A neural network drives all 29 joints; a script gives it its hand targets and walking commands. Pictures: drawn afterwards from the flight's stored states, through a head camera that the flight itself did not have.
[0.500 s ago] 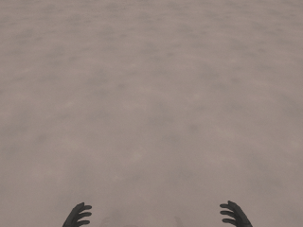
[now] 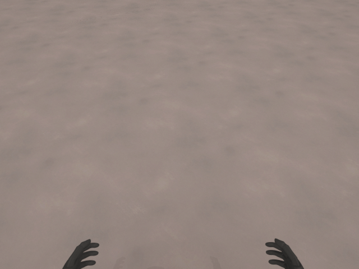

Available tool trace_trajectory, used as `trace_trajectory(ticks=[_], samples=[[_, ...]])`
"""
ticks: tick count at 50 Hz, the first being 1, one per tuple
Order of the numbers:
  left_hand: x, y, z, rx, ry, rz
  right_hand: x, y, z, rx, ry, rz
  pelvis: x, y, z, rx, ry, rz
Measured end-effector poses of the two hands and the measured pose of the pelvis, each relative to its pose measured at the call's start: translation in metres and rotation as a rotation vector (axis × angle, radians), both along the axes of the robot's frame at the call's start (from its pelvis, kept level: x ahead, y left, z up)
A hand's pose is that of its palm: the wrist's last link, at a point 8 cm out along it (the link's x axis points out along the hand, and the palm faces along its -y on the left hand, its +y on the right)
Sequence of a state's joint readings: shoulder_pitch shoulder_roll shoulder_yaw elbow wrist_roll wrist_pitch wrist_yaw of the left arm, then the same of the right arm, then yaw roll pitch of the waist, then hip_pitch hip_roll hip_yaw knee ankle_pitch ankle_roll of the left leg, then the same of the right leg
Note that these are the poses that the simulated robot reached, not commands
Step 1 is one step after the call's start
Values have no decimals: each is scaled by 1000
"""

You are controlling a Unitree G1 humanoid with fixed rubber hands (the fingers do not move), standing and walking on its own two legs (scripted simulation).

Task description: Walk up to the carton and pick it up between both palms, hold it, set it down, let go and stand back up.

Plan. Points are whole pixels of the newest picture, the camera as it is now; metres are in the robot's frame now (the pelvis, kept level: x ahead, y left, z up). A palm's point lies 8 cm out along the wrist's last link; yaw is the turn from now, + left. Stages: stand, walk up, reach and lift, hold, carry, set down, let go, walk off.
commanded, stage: stand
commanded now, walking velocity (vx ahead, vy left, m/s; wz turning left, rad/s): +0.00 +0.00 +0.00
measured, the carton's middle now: out of the picture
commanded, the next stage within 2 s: none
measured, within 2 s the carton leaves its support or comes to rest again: neither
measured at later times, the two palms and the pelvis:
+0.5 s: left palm out of the picture +0.15 +0.25 -0.07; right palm out of the picture +0.15 -0.24 -0.08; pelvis +0.00 +0.00 +0.00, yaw +0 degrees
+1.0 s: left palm out of the picture +0.15 +0.25 -0.07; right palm out of the picture +0.14 -0.25 -0.09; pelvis +0.00 +0.00 +0.00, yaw +0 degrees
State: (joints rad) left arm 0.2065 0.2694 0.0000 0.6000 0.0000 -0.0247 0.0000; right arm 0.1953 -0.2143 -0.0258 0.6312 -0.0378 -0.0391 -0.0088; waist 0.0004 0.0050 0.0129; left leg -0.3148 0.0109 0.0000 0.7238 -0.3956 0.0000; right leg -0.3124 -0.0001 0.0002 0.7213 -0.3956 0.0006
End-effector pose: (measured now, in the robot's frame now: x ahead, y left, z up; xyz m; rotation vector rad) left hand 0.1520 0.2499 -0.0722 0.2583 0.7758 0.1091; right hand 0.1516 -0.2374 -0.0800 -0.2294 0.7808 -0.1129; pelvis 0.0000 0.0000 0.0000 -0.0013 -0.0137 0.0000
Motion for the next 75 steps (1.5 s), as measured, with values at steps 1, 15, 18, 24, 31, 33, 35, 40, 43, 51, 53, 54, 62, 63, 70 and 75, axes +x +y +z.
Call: trace_trajectory(ticks=[1, 15, 18, 24, 31, 33, 35, 40, 43, 51, 53, 54, 62, 63, 70, 75], samples=[[0, 0, 0, 0, 0, 0, 0, 0, 0, 0, 1, 0, 0, 0, 0, 0, 0, 0], [0, 0, 0, 0, -4, -1, -2, -2, -1, -3, 6, -5, 0, 0, 0, 0, 0, 0], [0, 0, 0, 0, -4, -1, -2, -3, -1, -5, 7, -8, 0, 0, 0, 0, 0, 0], [1, 0, 1, 0, -7, -2, -4, -5, -2, -8, 15, -10, 0, 0, 0, 0, 0, 0], [1, 0, 1, 0, -9, -3, -6, -7, -3, -10, 23, -15, 0, 0, 0, 0, 0, 0], [1, 0, 1, 1, -9, -3, -6, -7, -4, -10, 27, -16, 0, 0, 0, 0, 0, 0], [1, 0, 1, 1, -9, -3, -7, -7, -4, -10, 30, -17, 0, 0, 0, 0, 0, 0], [1, 0, 1, 1, -9, -3, -8, -8, -5, -9, 35, -18, 0, 0, 0, 0, 0, 0], [0, 0, 1, 1, -10, -3, -9, -8, -5, -9, 37, -19, 0, 0, 0, 0, -1, 0], [0, 1, 1, 3, -10, -3, -11, -8, -6, -8, 41, -22, -1, 0, 0, 0, -1, 0], [0, 1, 1, 3, -11, -3, -11, -8, -6, -8, 40, -22, -1, 0, 0, 0, -1, 0], [0, 1, 1, 3, -11, -3, -11, -8, -6, -8, 41, -22, -1, 0, 0, 0, -1, 0], [0, 1, 1, 3, -12, -3, -13, -9, -8, -7, 51, -26, -1, 0, 0, 0, -2, 0], [0, 1, 1, 3, -12, -3, -14, -9, -8, -7, 52, -26, -1, 0, 0, 0, -2, 0], [-1, 1, 2, 3, -14, -4, -17, -9, -9, -7, 58, -30, -3, 0, 0, 0, -4, 0], [-3, 1, 2, 3, -17, -4, -20, -9, -10, -7, 61, -31, -5, 0, 0, 0, -7, 0]])
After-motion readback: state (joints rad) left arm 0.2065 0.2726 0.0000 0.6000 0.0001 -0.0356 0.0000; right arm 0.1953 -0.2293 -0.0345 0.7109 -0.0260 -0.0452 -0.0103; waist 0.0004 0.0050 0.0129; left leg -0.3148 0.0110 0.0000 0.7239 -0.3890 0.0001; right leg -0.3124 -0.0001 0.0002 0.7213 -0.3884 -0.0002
